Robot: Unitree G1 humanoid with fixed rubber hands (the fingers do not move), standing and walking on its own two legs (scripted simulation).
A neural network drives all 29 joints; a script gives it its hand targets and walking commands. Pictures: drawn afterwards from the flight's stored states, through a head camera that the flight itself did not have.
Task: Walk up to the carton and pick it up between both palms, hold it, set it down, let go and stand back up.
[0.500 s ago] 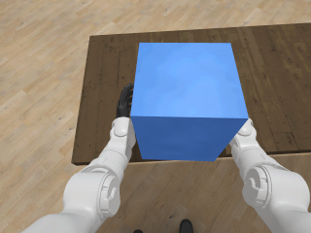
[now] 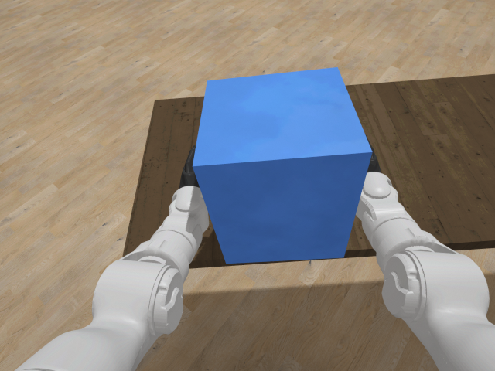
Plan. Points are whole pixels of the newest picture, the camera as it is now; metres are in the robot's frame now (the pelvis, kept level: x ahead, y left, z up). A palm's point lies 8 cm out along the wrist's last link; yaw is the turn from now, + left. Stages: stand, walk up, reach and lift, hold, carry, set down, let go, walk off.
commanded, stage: reach and lift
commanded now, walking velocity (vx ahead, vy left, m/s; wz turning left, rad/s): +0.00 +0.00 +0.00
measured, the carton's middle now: (277, 172) +0.43 -0.05 +0.06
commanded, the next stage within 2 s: none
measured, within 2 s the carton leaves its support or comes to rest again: neither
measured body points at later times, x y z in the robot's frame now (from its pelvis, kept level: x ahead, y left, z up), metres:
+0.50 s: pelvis +0.00 -0.01 +0.02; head +0.08 -0.02 +0.46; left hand +0.46 +0.12 +0.09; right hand +0.45 -0.19 +0.10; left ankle -0.01 +0.15 -0.73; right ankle +0.03 -0.11 -0.73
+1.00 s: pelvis +0.03 +0.03 +0.01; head +0.12 +0.04 +0.46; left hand +0.42 +0.15 +0.01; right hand +0.41 -0.16 +0.01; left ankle -0.01 +0.15 -0.73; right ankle +0.03 -0.11 -0.73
